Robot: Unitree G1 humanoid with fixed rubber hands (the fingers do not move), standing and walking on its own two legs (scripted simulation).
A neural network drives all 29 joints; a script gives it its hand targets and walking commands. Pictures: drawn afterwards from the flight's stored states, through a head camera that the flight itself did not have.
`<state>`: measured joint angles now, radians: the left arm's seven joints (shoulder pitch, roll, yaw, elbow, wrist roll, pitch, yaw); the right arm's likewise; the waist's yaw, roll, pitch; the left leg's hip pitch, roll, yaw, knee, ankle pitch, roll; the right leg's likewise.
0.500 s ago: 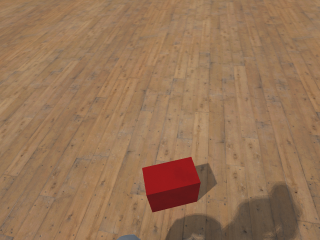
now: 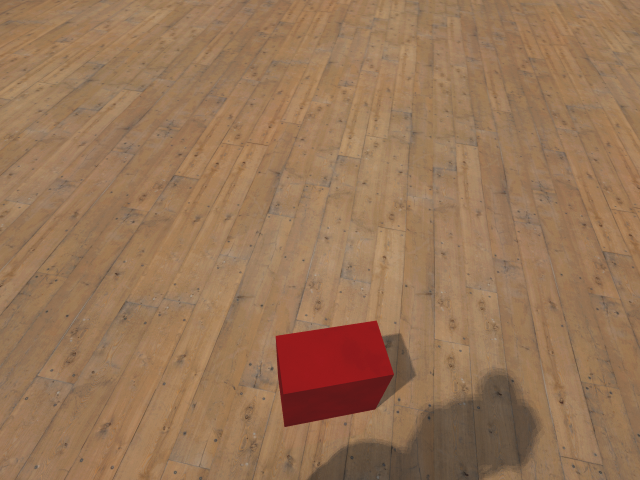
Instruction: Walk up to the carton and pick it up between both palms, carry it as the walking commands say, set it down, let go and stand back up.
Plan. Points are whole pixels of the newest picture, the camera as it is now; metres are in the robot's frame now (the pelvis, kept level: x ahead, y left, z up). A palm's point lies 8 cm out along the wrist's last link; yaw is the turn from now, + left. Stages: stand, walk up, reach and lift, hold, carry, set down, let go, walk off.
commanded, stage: walk up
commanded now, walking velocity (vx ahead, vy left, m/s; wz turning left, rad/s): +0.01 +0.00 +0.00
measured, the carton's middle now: (329, 375) +0.49 -0.07 -0.64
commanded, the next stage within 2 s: none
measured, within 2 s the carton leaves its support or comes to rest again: neither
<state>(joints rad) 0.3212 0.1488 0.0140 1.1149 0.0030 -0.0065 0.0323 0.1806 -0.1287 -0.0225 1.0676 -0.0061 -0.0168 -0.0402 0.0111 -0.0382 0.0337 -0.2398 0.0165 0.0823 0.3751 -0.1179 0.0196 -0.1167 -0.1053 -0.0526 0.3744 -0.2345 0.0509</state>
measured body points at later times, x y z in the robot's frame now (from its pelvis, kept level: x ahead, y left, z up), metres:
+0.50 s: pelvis -0.01 -0.03 +0.00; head -0.01 -0.02 +0.45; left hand -0.07 +0.18 -0.16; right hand -0.04 -0.24 -0.16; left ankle +0.05 +0.11 -0.74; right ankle -0.02 -0.17 -0.74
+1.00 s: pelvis +0.02 -0.05 +0.00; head +0.02 -0.06 +0.45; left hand -0.09 +0.16 -0.15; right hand +0.06 -0.30 -0.15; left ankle +0.08 +0.07 -0.69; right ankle +0.00 -0.17 -0.74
